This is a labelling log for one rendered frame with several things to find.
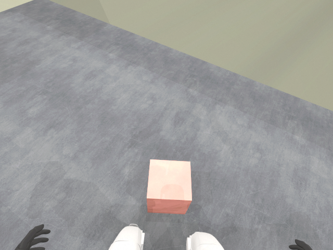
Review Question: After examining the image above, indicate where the robot right thigh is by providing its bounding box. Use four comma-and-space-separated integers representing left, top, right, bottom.
186, 232, 224, 250

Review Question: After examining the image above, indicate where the robot right hand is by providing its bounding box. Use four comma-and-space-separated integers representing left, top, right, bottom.
289, 239, 312, 250

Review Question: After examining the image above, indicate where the robot left hand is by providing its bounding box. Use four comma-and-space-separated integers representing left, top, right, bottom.
15, 224, 50, 250

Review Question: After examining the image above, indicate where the robot left thigh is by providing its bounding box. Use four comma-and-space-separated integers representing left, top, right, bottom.
108, 226, 145, 250

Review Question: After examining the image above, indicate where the carton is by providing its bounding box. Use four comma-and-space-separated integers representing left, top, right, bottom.
147, 159, 192, 214

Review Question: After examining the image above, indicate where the robot thigh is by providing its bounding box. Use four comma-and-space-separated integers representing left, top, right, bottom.
186, 232, 224, 250
108, 226, 145, 250

